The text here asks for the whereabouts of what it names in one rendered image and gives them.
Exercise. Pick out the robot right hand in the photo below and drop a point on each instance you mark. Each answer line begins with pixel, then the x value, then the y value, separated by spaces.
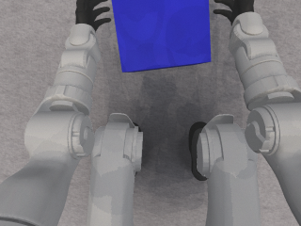
pixel 237 7

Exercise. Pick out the left robot upper arm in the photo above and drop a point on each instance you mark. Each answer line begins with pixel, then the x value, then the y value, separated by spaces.
pixel 36 195

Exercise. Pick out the right robot forearm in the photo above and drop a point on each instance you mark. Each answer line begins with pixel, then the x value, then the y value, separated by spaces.
pixel 258 64

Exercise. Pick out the carton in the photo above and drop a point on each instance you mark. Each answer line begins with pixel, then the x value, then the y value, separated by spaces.
pixel 162 34

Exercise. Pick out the robot left hand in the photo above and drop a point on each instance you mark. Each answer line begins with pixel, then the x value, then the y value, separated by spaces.
pixel 86 15

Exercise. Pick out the right robot upper arm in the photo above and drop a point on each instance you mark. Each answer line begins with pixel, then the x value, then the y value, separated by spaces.
pixel 274 130

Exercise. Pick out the robot right thigh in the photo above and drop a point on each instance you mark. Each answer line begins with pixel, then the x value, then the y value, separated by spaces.
pixel 232 177

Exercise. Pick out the robot right shin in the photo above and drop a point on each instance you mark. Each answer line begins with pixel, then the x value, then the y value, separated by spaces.
pixel 229 119

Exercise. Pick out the left robot forearm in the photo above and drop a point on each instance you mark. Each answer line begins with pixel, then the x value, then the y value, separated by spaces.
pixel 76 73

